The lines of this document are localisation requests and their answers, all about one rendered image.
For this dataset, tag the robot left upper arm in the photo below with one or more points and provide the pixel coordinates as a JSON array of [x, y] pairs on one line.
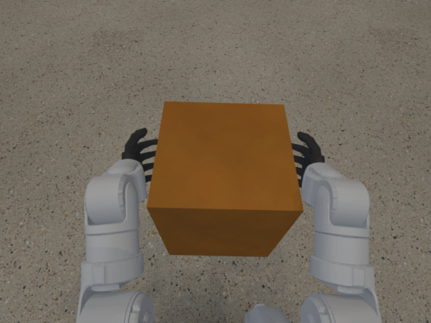
[[118, 307]]

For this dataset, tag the robot left hand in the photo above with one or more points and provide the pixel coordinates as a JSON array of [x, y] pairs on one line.
[[133, 149]]

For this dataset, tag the robot right upper arm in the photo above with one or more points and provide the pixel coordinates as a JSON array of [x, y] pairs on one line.
[[336, 308]]

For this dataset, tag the carton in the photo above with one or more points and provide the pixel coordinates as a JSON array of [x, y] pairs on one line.
[[224, 180]]

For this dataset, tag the robot left forearm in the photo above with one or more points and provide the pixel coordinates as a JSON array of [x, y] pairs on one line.
[[111, 214]]

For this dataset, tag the robot right hand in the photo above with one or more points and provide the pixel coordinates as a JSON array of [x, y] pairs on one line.
[[312, 154]]

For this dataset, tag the right robot thigh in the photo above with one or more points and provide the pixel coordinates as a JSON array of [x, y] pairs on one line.
[[265, 314]]

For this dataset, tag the robot right forearm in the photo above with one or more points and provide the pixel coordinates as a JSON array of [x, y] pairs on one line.
[[342, 227]]

